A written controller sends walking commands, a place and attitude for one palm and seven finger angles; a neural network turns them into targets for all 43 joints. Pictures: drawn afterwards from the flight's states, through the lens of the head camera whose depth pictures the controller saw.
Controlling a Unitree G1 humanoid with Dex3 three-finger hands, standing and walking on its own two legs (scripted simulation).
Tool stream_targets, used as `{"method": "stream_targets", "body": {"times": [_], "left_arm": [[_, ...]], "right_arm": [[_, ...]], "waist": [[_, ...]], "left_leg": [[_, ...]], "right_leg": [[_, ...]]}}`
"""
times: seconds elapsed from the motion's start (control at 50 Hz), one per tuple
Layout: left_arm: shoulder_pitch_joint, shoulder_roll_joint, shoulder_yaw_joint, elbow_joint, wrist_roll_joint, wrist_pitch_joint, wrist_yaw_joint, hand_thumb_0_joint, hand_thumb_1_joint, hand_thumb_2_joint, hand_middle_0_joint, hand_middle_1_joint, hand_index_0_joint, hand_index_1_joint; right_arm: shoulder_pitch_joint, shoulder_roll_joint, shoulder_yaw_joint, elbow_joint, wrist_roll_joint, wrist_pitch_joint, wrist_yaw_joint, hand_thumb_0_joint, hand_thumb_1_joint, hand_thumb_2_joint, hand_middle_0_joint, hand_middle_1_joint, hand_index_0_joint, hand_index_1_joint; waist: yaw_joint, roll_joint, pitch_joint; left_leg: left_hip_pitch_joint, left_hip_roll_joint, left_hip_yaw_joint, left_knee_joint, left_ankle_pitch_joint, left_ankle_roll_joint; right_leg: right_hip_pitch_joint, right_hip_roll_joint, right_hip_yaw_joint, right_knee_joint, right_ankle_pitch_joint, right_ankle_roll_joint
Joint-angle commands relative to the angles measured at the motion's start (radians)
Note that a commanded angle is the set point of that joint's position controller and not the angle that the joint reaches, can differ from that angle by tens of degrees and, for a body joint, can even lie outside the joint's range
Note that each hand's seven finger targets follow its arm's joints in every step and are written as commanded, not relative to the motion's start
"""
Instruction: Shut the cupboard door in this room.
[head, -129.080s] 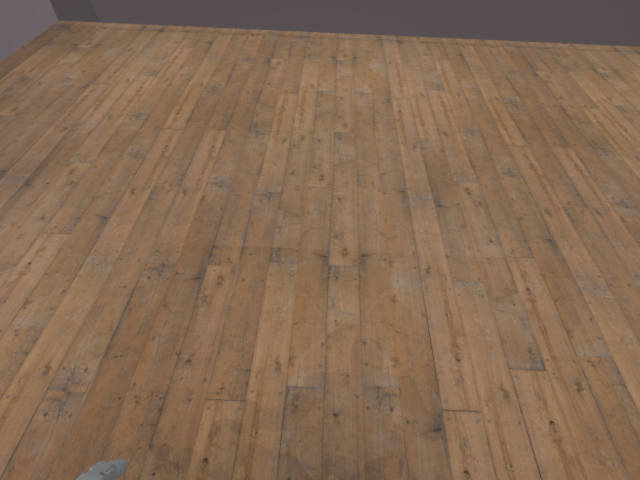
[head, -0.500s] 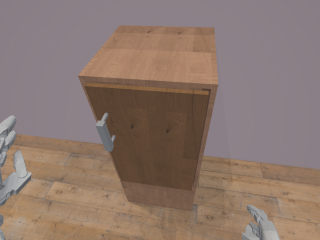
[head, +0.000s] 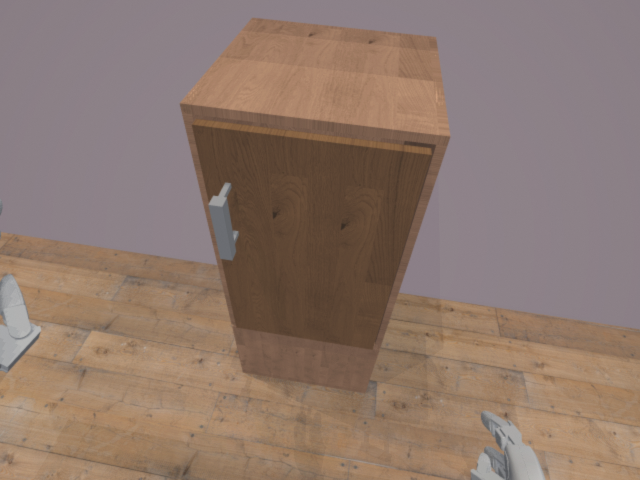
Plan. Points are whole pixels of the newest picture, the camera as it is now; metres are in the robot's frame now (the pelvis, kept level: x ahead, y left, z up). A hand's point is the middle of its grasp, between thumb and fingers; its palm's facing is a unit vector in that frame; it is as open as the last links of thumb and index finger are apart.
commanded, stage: step back with the hand held close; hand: left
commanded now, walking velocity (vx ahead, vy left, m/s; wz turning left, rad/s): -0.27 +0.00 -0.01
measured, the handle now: (227, 221) +0.52 +0.20 -0.01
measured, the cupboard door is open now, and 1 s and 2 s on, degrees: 0 0 0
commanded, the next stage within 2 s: stop stepping back and stand still in 0.72 s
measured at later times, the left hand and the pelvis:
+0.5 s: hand (16, 387) +0.15 +0.25 +0.18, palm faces +0.42 -0.80 -0.43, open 7.4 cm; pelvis -0.06 -0.01 +0.00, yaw +0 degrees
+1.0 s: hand out of the picture +0.04 +0.25 +0.17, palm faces +0.38 -0.81 -0.44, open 7.4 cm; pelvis -0.16 +0.00 +0.00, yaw -2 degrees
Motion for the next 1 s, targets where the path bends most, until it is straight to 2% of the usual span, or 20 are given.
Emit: {"method": "stream_targets", "body": {"times": [0.0, 0.08, 0.12, 0.18, 0.24, 0.36, 0.44, 0.5, 0.56, 0.6, 0.64, 0.68, 0.7, 0.72, 0.74, 0.78, 0.8, 0.84, 0.9, 0.98], "left_arm": [[-0.092, 0.206, 0.128, -0.222, 0.006, -0.073, 0.029, 0.000, 0.900, 0.900, -0.200, -0.300, -0.200, -0.300], [-0.098, 0.197, 0.098, -0.236, -0.003, -0.086, 0.045, 0.000, 0.900, 0.900, -0.200, -0.300, -0.200, -0.300], [-0.095, 0.206, 0.099, -0.242, -0.007, -0.093, 0.054, 0.000, 0.900, 0.900, -0.200, -0.300, -0.200, -0.300], [-0.059, 0.219, 0.125, -0.246, -0.009, -0.107, 0.058, 0.000, 0.900, 0.900, -0.200, -0.300, -0.200, -0.300], [-0.031, 0.199, 0.149, -0.229, 0.001, -0.120, 0.042, 0.000, 0.900, 0.900, -0.200, -0.300, -0.200, -0.300], [-0.013, 0.183, 0.128, -0.238, -0.007, -0.138, 0.004, 0.000, 0.900, 0.900, -0.200, -0.300, -0.200, -0.300], [-0.056, 0.207, 0.109, -0.322, -0.032, -0.152, 0.009, 0.000, 0.900, 0.900, -0.200, -0.300, -0.200, -0.300], [0.031, 0.265, 0.169, -0.298, -0.039, -0.137, 0.012, 0.000, 0.900, 0.900, -0.200, -0.300, -0.200, -0.300], [0.006, 0.274, 0.157, -0.260, -0.033, -0.128, 0.026, 0.000, 0.900, 0.900, -0.200, -0.300, -0.200, -0.300], [-0.033, 0.296, 0.182, -0.253, -0.023, -0.112, 0.038, 0.000, 0.900, 0.900, -0.200, -0.300, -0.200, -0.300], [-0.038, 0.244, 0.140, -0.187, -0.013, -0.096, 0.034, 0.000, 0.900, 0.900, -0.200, -0.300, -0.200, -0.300], [-0.076, 0.229, 0.105, -0.198, -0.017, -0.102, 0.026, 0.000, 0.900, 0.900, -0.200, -0.300, -0.200, -0.300], [-0.100, 0.236, 0.097, -0.224, -0.019, -0.107, 0.022, 0.000, 0.900, 0.900, -0.200, -0.300, -0.200, -0.300], [-0.081, 0.251, 0.122, -0.218, -0.024, -0.121, 0.016, 0.000, 0.900, 0.900, -0.200, -0.300, -0.200, -0.300], [-0.012, 0.236, 0.125, -0.144, -0.032, -0.113, 0.009, 0.000, 0.900, 0.900, -0.200, -0.300, -0.200, -0.300], [-0.063, 0.215, 0.116, -0.271, -0.026, -0.109, -0.004, 0.000, 0.900, 0.900, -0.200, -0.300, -0.200, -0.300], [-0.078, 0.222, 0.119, -0.304, -0.024, -0.113, -0.007, 0.000, 0.900, 0.900, -0.200, -0.300, -0.200, -0.300], [0.011, 0.188, 0.108, -0.296, -0.030, -0.100, -0.003, 0.000, 0.900, 0.900, -0.200, -0.300, -0.200, -0.300], [0.019, 0.228, 0.142, -0.331, -0.025, -0.082, 0.008, 0.000, 0.900, 0.900, -0.200, -0.300, -0.200, -0.300], [-0.044, 0.244, 0.154, -0.274, -0.043, -0.075, 0.022, 0.000, 0.900, 0.900, -0.200, -0.300, -0.200, -0.300]], "right_arm": [[-0.096, -0.158, -0.073, -0.142, -0.004, -0.074, -0.007, 0.000, -0.900, -0.900, 0.200, 0.300, 0.200, 0.300], [-0.084, -0.136, -0.067, -0.118, -0.008, -0.079, 0.006, 0.000, -0.900, -0.900, 0.200, 0.300, 0.200, 0.300], [-0.081, -0.129, -0.063, -0.105, -0.010, -0.075, 0.008, 0.000, -0.900, -0.900, 0.200, 0.300, 0.200, 0.300], [-0.093, -0.141, -0.064, -0.110, -0.006, -0.078, 0.003, 0.000, -0.900, -0.900, 0.200, 0.300, 0.200, 0.300], [-0.114, -0.152, -0.074, -0.115, -0.011, -0.097, -0.010, 0.000, -0.900, -0.900, 0.200, 0.300, 0.200, 0.300], [-0.105, -0.146, -0.077, -0.082, -0.026, -0.123, 0.008, 0.000, -0.900, -0.900, 0.200, 0.300, 0.200, 0.300], [-0.108, -0.123, -0.079, -0.050, -0.021, -0.135, 0.010, 0.000, -0.900, -0.900, 0.200, 0.300, 0.200, 0.300], [-0.129, -0.121, -0.084, -0.077, -0.018, -0.113, 0.012, 0.000, -0.900, -0.900, 0.200, 0.300, 0.200, 0.300], [-0.142, -0.094, -0.082, -0.081, -0.010, -0.081, 0.020, 0.000, -0.900, -0.900, 0.200, 0.300, 0.200, 0.300], [-0.156, -0.095, -0.079, -0.077, -0.031, -0.057, 0.020, 0.000, -0.900, -0.900, 0.200, 0.300, 0.200, 0.300], [-0.141, -0.069, -0.056, -0.075, -0.026, -0.040, 0.011, 0.000, -0.900, -0.900, 0.200, 0.300, 0.200, 0.300], [-0.125, -0.111, -0.058, -0.069, -0.014, -0.047, 0.000, 0.000, -0.900, -0.900, 0.200, 0.300, 0.200, 0.300], [-0.141, -0.136, -0.075, -0.082, -0.005, -0.060, -0.010, 0.000, -0.900, -0.900, 0.200, 0.300, 0.200, 0.300], [-0.123, -0.145, -0.083, -0.083, 0.005, -0.073, -0.007, 0.000, -0.900, -0.900, 0.200, 0.300, 0.200, 0.300], [-0.100, -0.138, -0.095, -0.086, 0.003, -0.081, -0.003, 0.000, -0.900, -0.900, 0.200, 0.300, 0.200, 0.300], [-0.118, -0.148, -0.094, -0.092, -0.029, -0.095, 0.006, 0.000, -0.900, -0.900, 0.200, 0.300, 0.200, 0.300], [-0.129, -0.143, -0.094, -0.095, -0.030, -0.104, 0.010, 0.000, -0.900, -0.900, 0.200, 0.300, 0.200, 0.300], [-0.097, -0.135, -0.088, -0.093, -0.018, -0.121, 0.023, 0.000, -0.900, -0.900, 0.200, 0.300, 0.200, 0.300], [-0.101, -0.142, -0.071, -0.097, -0.018, -0.130, 0.019, 0.000, -0.900, -0.900, 0.200, 0.300, 0.200, 0.300], [-0.090, -0.109, -0.050, -0.073, -0.032, -0.120, 0.017, 0.000, -0.900, -0.900, 0.200, 0.300, 0.200, 0.300]], "waist": [[-0.011, 0.060, -0.058], [-0.022, -0.031, -0.030], [-0.029, -0.031, -0.039], [-0.027, 0.068, -0.048], [-0.008, 0.233, -0.088], [-0.013, 0.171, -0.060], [-0.015, 0.133, -0.291], [-0.015, 0.072, -0.265], [-0.023, -0.088, -0.109], [-0.017, -0.080, -0.068], [-0.025, -0.084, -0.007], [-0.039, 0.031, -0.009], [-0.026, 0.155, -0.038], [-0.009, 0.169, -0.121], [-0.009, 0.124, -0.169], [-0.005, 0.274, -0.172], [-0.001, 0.255, -0.172], [-0.004, 0.161, -0.180], [-0.016, 0.216, -0.121], [-0.031, 0.127, -0.111]], "left_leg": [[-0.280, 0.116, -0.142, -0.212, -0.403, 0.039], [-0.085, 0.044, -0.089, -0.021, -0.270, -0.012], [-0.005, 0.045, -0.091, -0.011, -0.220, -0.021], [-0.085, 0.104, -0.158, -0.182, -0.286, 0.004], [-0.368, 0.284, -0.350, -0.442, -0.480, 0.080], [-0.265, 0.229, -0.268, -0.329, -0.299, 0.066], [0.163, 0.182, -0.139, -0.172, 0.282, 0.011], [0.110, 0.131, -0.082, -0.127, 0.045, -0.014], [0.106, 0.003, -0.013, 0.204, -0.140, -0.083], [0.018, 0.009, -0.064, 0.354, -0.164, -0.081], [-0.018, 0.048, -0.089, 0.151, -0.145, -0.071], [0.067, 0.057, -0.078, -0.176, 0.140, -0.050], [0.066, 0.146, -0.157, -0.258, 0.303, -0.021], [0.050, 0.222, -0.187, -0.269, 0.333, 0.016], [0.051, 0.246, -0.219, -0.269, 0.313, 0.041], [-0.110, 0.329, -0.303, -0.380, 0.088, 0.092], [-0.130, 0.342, -0.316, -0.377, 0.022, 0.110], [-0.043, 0.298, -0.263, -0.333, -0.101, 0.085], [-0.058, 0.199, -0.208, -0.363, -0.382, 0.019], [0.199, 0.062, -0.037, -0.130, -0.113, -0.066]], "right_leg": [[0.245, -0.040, 0.149, -0.044, -0.086, -0.028], [-0.026, -0.156, 0.248, -0.238, -0.290, -0.092], [-0.095, -0.165, 0.208, -0.248, -0.277, -0.097], [-0.009, -0.067, 0.114, -0.147, -0.251, -0.045], [0.315, 0.076, 0.043, 0.206, -0.070, -0.001], [0.257, 0.074, 0.084, 0.059, 0.003, -0.015], [0.125, 0.033, 0.104, -0.022, 0.190, -0.001], [0.094, -0.016, 0.163, -0.101, 0.114, -0.009], [-0.190, -0.249, 0.384, -0.355, -0.208, -0.136], [-0.181, -0.307, 0.406, -0.340, 0.018, -0.202], [-0.082, -0.227, 0.268, -0.236, 0.215, -0.150], [-0.036, -0.082, 0.151, -0.114, 0.239, -0.055], [0.013, 0.020, 0.096, -0.044, 0.181, -0.009], [0.119, 0.057, 0.083, 0.033, 0.110, 0.006], [0.130, 0.070, 0.078, 0.074, 0.012, 0.005], [0.205, 0.087, 0.082, 0.266, -0.159, 0.007], [0.201, 0.086, 0.101, 0.310, -0.182, 0.003], [0.157, 0.072, 0.084, 0.204, -0.229, 0.000], [0.225, 0.085, 0.027, -0.070, -0.188, -0.014], [0.014, -0.064, 0.123, -0.300, -0.224, -0.104]]}}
